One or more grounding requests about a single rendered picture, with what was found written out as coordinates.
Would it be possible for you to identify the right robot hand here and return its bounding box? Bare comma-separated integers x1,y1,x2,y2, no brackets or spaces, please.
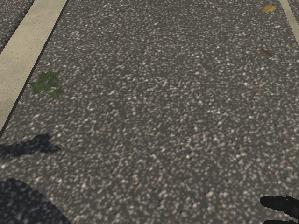
260,195,299,224

